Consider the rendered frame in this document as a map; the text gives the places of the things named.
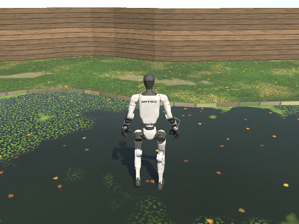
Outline robot left hand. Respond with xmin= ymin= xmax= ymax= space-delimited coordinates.
xmin=121 ymin=128 xmax=132 ymax=137

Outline right robot thigh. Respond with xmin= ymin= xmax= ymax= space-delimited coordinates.
xmin=156 ymin=130 xmax=166 ymax=162

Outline robot right hand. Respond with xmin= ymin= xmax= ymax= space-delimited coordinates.
xmin=169 ymin=128 xmax=180 ymax=139

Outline right robot forearm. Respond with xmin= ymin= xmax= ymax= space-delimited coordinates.
xmin=168 ymin=112 xmax=178 ymax=130

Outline right robot foot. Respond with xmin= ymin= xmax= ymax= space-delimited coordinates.
xmin=157 ymin=178 xmax=164 ymax=190

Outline left robot forearm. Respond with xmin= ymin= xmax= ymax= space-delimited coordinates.
xmin=122 ymin=112 xmax=131 ymax=129

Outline right robot upper arm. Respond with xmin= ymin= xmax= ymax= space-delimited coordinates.
xmin=159 ymin=94 xmax=173 ymax=119

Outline left robot upper arm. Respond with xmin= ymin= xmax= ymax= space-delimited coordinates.
xmin=127 ymin=94 xmax=140 ymax=119

